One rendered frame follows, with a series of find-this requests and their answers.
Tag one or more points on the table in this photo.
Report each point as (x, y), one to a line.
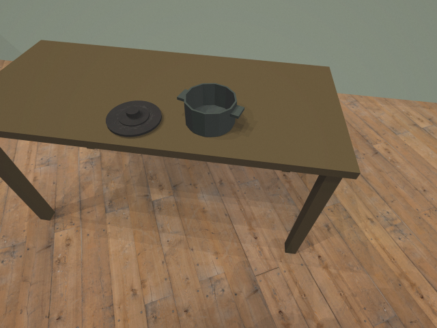
(61, 93)

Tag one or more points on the pot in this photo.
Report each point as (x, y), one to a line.
(210, 109)

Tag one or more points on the lid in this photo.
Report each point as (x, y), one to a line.
(120, 124)

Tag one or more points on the knob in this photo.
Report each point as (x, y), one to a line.
(132, 112)

